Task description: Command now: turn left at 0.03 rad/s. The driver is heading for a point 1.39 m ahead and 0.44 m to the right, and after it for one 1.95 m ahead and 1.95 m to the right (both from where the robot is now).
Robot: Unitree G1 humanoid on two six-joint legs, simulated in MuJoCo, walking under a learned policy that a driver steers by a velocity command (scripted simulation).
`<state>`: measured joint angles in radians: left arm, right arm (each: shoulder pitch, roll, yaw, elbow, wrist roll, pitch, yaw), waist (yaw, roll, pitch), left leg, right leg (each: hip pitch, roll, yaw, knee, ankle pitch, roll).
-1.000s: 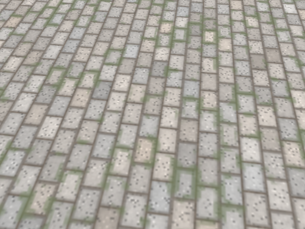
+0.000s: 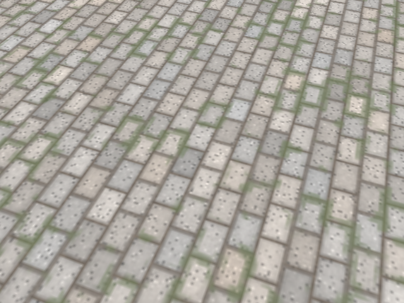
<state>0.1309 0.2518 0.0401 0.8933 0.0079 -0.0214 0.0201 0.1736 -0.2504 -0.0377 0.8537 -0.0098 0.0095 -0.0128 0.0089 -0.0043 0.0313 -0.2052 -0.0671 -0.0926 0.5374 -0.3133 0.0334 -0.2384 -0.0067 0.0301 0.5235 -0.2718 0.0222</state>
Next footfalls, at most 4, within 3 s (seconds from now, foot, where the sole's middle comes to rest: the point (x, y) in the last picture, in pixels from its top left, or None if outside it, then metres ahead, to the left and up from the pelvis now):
1.54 left None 0.35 0.06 -0.77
1.84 right None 0.29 -0.17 -0.77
2.80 right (254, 235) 0.75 -0.16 -0.77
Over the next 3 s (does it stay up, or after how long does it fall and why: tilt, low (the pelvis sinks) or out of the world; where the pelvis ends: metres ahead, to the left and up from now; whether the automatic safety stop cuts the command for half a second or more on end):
stays up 0.69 -0.09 0.01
